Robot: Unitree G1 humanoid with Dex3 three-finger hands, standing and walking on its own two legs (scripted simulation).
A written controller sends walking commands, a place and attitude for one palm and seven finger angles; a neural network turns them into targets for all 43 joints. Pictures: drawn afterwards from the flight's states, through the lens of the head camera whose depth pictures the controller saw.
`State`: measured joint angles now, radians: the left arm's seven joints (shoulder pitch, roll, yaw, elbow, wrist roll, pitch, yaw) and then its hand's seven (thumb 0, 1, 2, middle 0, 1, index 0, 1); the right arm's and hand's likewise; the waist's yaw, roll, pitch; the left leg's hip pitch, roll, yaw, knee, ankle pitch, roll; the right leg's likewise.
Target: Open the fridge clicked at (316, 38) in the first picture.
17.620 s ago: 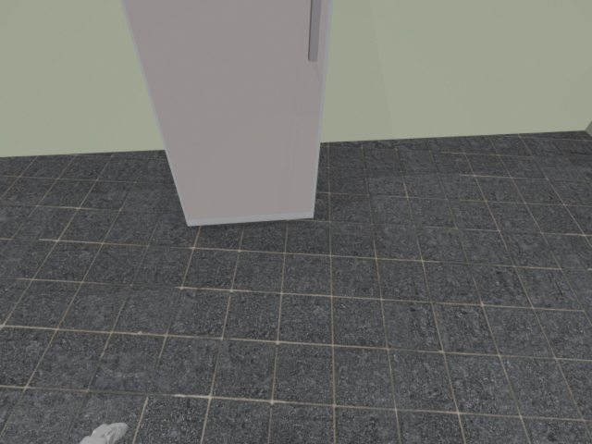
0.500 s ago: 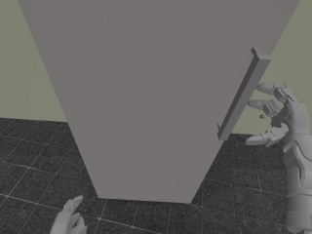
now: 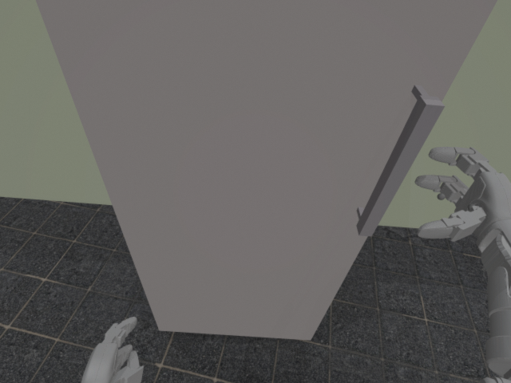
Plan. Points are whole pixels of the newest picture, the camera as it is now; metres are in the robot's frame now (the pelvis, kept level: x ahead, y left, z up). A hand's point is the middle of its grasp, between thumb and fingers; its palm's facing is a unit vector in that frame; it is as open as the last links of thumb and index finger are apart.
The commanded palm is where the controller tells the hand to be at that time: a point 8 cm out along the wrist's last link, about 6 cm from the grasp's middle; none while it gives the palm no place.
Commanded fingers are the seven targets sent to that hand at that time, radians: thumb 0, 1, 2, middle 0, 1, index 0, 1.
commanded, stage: move the hooked fingers beside the handle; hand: right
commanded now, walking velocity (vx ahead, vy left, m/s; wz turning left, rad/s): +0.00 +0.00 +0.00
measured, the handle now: (387, 170) +0.42 -0.18 +0.16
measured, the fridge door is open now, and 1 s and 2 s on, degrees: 0 0 0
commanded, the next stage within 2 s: feel for the door with the fingertips in 1.96 s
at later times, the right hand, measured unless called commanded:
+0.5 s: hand (432, 193) +0.37 -0.23 +0.17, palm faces +0.01 +1.00 -0.05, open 14.0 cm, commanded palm +0.34 -0.28 +0.18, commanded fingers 0.00 0.50 -0.30 0.30 1.20 0.30 1.20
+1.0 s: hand (434, 187) +0.38 -0.23 +0.17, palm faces +0.03 +1.00 -0.05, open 14.0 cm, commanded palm +0.34 -0.28 +0.17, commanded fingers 0.00 0.50 -0.30 0.30 1.20 0.30 1.20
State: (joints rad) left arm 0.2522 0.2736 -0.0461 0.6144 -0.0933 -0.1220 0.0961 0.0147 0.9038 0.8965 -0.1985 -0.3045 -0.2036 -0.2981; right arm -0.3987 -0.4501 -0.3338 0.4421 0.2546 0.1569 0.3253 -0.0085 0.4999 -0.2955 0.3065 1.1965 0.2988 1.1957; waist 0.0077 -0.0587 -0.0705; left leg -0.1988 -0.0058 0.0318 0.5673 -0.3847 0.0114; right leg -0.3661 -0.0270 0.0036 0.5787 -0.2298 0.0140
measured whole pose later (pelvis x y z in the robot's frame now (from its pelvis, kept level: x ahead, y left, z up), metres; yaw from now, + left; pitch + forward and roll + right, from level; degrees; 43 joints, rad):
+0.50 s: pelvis +0.01 -0.01 +0.00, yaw +1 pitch +2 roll +0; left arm 0.28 0.28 -0.04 0.62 -0.08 -0.12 0.10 0.01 0.90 0.90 -0.20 -0.30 -0.20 -0.30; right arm -0.36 -0.40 -0.35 0.36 0.26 0.08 0.32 -0.01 0.50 -0.30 0.30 1.20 0.29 1.19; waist 0.01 -0.05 -0.05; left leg -0.21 0.00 0.02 0.56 -0.39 0.00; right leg -0.38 -0.02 -0.01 0.58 -0.24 0.01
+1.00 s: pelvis +0.01 +0.00 +0.00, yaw +0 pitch +2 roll +0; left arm 0.25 0.26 -0.05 0.61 -0.09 -0.10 0.09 0.01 0.90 0.90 -0.20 -0.30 -0.20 -0.30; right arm -0.44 -0.45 -0.33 0.46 0.24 0.17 0.31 -0.01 0.50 -0.30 0.31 1.20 0.30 1.20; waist 0.02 -0.05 -0.07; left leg -0.20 0.00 0.03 0.56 -0.39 0.01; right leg -0.37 -0.03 0.00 0.58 -0.24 0.01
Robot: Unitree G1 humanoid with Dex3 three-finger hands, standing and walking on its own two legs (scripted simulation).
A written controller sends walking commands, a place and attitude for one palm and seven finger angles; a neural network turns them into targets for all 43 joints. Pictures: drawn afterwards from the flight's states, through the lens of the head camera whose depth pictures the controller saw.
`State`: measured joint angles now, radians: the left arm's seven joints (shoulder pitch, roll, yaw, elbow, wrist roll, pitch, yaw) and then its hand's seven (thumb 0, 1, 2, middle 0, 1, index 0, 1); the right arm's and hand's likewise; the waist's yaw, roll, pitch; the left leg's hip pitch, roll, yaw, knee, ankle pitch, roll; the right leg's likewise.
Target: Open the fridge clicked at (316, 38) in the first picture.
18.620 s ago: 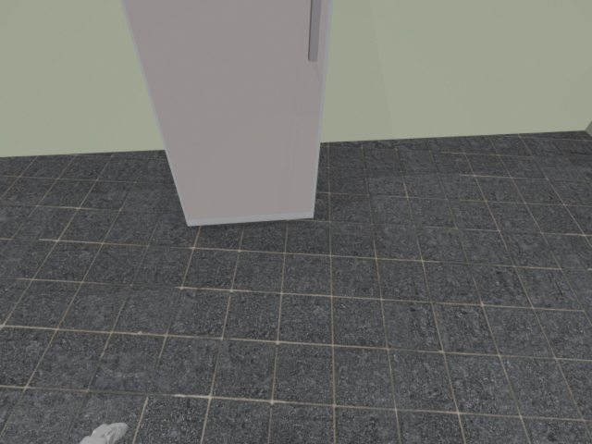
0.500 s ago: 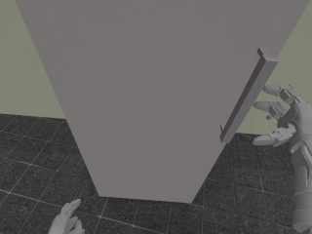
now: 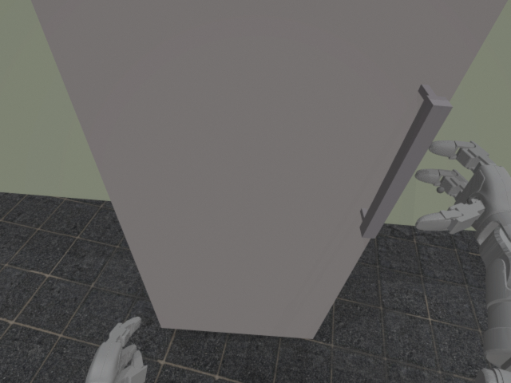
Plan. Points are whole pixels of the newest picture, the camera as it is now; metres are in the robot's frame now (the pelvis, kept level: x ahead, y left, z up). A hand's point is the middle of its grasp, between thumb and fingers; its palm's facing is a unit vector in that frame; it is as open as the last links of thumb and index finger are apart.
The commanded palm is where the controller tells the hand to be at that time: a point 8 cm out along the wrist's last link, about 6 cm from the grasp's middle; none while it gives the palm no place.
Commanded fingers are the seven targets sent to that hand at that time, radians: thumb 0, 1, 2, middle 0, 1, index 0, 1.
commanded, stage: move the hooked fingers beside the handle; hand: right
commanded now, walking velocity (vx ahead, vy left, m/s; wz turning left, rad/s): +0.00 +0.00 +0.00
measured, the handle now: (392, 171) +0.41 -0.17 +0.16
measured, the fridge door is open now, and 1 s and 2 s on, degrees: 0 0 0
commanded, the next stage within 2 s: feel for the door with the fingertips in 0.96 s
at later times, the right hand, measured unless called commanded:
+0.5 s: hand (443, 200) +0.36 -0.24 +0.17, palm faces +0.02 +1.00 -0.04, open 14.0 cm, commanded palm +0.34 -0.29 +0.18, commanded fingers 0.00 0.50 -0.30 0.30 1.20 0.30 1.20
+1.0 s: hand (445, 190) +0.37 -0.23 +0.18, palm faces +0.03 +1.00 -0.04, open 14.0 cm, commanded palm +0.33 -0.28 +0.17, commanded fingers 0.00 0.50 -0.30 0.30 1.20 0.30 1.20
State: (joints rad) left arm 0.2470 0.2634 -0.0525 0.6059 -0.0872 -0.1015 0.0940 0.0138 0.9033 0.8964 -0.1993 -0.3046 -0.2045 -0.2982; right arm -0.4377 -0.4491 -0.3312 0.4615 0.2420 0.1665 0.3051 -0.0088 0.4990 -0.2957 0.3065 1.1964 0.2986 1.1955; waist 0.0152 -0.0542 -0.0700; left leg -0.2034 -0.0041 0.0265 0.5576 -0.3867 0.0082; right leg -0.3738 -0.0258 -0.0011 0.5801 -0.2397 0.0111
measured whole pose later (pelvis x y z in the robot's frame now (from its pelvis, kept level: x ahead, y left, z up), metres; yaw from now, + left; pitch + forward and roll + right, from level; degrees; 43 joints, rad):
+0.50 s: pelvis +0.00 +0.00 +0.00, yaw +0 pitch +2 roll +0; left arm 0.26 0.28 -0.04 0.61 -0.08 -0.11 0.10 0.01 0.90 0.90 -0.20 -0.30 -0.20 -0.30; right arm -0.38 -0.43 -0.37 0.41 0.26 0.08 0.34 -0.01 0.50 -0.30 0.30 1.20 0.30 1.19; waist 0.02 -0.05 -0.05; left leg -0.22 -0.01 0.03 0.56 -0.38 0.01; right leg -0.39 -0.03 0.00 0.59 -0.24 0.01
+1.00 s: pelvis +0.00 -0.01 +0.00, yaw +0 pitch +2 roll +0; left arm 0.25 0.26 -0.06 0.61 -0.08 -0.11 0.09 0.01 0.90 0.90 -0.20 -0.30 -0.20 -0.30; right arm -0.42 -0.43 -0.33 0.41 0.25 0.15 0.30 -0.01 0.50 -0.30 0.31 1.20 0.30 1.20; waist 0.02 -0.05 -0.07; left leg -0.20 0.00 0.02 0.56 -0.38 0.00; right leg -0.37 -0.02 -0.01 0.58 -0.24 0.00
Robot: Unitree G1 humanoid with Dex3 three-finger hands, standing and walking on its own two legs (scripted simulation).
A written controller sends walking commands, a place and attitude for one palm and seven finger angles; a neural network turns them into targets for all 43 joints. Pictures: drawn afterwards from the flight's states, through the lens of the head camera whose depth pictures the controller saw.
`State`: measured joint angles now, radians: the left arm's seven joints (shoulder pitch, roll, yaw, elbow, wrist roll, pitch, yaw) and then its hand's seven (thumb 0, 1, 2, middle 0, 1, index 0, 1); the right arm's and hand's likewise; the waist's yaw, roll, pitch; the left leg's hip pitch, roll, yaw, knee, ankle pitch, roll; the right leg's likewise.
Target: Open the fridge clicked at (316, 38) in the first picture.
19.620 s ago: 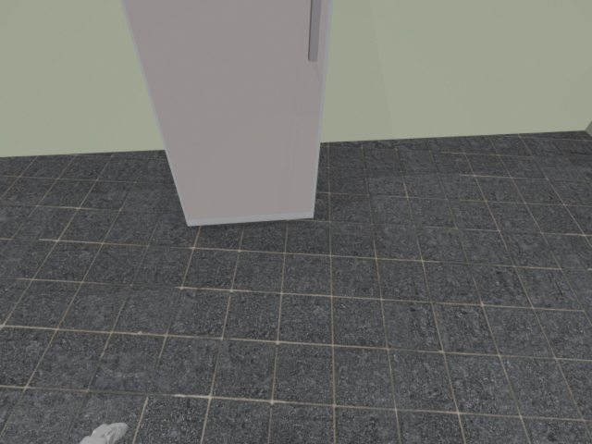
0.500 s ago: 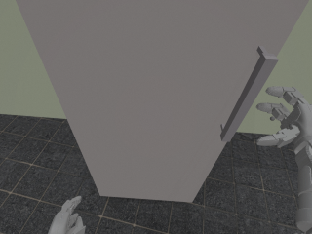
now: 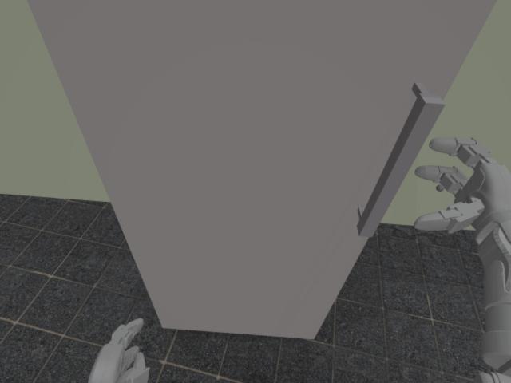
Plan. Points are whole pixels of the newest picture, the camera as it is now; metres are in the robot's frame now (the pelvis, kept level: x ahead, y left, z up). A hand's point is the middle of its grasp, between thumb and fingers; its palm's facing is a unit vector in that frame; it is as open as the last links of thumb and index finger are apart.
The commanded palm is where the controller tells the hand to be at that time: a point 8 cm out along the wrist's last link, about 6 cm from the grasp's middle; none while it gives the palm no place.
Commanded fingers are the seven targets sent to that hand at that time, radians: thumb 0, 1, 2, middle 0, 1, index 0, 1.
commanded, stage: feel for the door with the fingertips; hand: right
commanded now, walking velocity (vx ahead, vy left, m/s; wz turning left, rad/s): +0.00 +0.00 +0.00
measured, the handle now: (388, 169) +0.42 -0.17 +0.16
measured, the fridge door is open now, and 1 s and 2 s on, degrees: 0 0 0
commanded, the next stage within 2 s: slide the fingers in behind the handle in 0.84 s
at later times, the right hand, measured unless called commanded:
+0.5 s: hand (411, 197) +0.35 -0.18 +0.17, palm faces +0.01 +1.00 -0.03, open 14.1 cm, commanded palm +0.33 -0.24 +0.17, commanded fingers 0.00 0.50 -0.30 0.30 1.20 0.30 1.20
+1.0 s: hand (410, 183) +0.37 -0.19 +0.18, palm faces -0.01 +1.00 -0.03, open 13.6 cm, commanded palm +0.35 -0.24 +0.17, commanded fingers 0.00 0.50 -0.30 0.30 1.20 0.30 1.20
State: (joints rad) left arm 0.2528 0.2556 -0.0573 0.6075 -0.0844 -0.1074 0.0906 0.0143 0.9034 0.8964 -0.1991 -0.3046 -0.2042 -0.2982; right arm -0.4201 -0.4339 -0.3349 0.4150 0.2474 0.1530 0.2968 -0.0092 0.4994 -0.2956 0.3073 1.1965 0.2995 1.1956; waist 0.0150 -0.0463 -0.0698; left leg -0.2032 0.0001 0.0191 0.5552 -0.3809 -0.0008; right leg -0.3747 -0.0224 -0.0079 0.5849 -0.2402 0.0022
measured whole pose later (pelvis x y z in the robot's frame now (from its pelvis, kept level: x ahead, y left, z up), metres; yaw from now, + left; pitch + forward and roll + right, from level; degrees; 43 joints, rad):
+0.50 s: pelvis +0.00 +0.01 +0.00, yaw +0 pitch +1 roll +0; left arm 0.23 0.26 -0.05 0.61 -0.08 -0.10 0.08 0.01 0.90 0.90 -0.20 -0.30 -0.20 -0.30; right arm -0.32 -0.33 -0.26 0.24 0.26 0.17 0.22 -0.01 0.50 -0.30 0.31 1.20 0.29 1.19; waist 0.00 -0.06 -0.06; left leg -0.19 0.00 0.03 0.57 -0.39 0.01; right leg -0.36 -0.02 0.00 0.58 -0.23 0.01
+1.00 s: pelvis -0.01 +0.01 +0.00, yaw +0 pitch +1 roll +0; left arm 0.27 0.27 -0.03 0.64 -0.08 -0.06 0.09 0.01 0.90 0.90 -0.20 -0.30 -0.20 -0.30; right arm -0.46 -0.38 -0.28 0.44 0.25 0.13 0.27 -0.01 0.50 -0.30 0.39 1.24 0.37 1.23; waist 0.02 -0.05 -0.06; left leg -0.21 -0.01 0.03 0.57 -0.38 0.02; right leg -0.37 -0.03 0.01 0.58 -0.23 0.02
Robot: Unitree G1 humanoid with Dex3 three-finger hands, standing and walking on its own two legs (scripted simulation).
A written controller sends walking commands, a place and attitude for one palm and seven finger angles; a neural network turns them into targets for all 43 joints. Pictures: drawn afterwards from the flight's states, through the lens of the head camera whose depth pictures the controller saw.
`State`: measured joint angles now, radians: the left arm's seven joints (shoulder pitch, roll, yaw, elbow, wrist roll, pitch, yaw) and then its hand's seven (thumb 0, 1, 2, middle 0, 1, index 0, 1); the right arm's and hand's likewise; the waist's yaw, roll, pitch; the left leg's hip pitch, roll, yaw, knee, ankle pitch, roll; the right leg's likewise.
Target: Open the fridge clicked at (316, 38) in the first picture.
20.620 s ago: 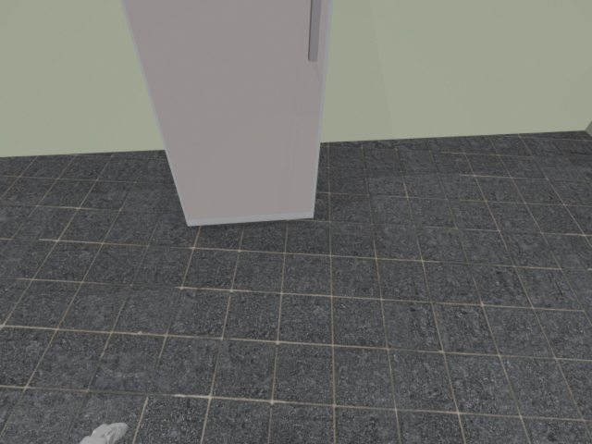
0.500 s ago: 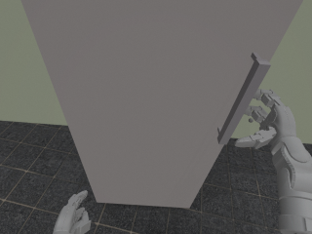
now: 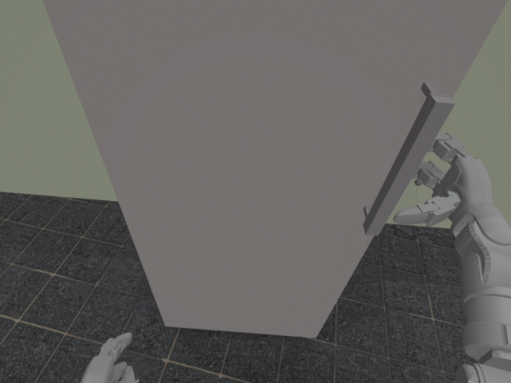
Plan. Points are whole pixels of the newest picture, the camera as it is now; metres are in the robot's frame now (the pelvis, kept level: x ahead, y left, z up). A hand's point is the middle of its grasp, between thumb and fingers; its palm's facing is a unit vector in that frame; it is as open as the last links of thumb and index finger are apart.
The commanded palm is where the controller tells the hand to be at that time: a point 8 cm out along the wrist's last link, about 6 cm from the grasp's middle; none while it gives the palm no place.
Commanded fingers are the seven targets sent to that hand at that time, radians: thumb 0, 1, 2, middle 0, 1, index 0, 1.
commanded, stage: slide the fingers in behind the handle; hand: right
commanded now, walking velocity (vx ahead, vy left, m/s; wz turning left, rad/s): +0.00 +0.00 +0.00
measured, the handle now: (395, 168) +0.42 -0.18 +0.16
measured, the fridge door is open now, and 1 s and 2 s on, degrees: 0 0 0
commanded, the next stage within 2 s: grip the handle and tug to test in 1.76 s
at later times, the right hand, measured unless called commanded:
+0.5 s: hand (408, 189) +0.37 -0.18 +0.17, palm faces -0.02 +1.00 -0.02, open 14.0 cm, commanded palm +0.34 -0.23 +0.17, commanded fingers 0.00 0.50 -0.30 0.30 1.20 0.30 1.20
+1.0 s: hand (392, 186) +0.37 -0.16 +0.17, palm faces +0.00 +1.00 -0.03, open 14.0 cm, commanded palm +0.34 -0.21 +0.17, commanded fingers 0.00 0.50 -0.30 0.30 1.20 0.30 1.20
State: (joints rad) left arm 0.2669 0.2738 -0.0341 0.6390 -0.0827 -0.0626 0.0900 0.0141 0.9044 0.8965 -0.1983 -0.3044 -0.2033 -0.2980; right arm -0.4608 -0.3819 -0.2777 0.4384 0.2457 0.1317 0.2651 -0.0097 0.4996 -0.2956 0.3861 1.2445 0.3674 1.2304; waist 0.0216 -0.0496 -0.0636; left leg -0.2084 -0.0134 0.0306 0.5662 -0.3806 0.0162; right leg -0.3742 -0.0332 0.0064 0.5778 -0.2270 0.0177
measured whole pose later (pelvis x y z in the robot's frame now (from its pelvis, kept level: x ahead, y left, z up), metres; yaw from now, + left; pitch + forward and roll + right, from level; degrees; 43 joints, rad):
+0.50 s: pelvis +0.00 -0.01 +0.00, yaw +0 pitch +0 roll +0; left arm 0.22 0.25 -0.05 0.62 -0.08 -0.08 0.08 0.01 0.90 0.90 -0.20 -0.30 -0.20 -0.30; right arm -0.41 -0.30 -0.21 0.31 0.23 0.16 0.18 -0.01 0.50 -0.30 0.31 1.20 0.30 1.20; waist 0.00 -0.05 -0.05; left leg -0.19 0.00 0.02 0.55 -0.37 0.00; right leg -0.36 -0.02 0.00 0.57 -0.22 0.01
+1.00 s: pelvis +0.00 +0.00 +0.00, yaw +0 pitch +0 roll +0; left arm 0.22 0.25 -0.04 0.62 -0.07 -0.03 0.07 0.01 0.90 0.90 -0.20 -0.30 -0.20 -0.30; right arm -0.38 -0.26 -0.18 0.23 0.21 0.20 0.12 -0.01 0.50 -0.30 0.31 1.20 0.30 1.20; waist 0.01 -0.04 -0.05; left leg -0.17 -0.01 0.02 0.55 -0.38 0.01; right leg -0.33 -0.03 0.00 0.56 -0.23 0.01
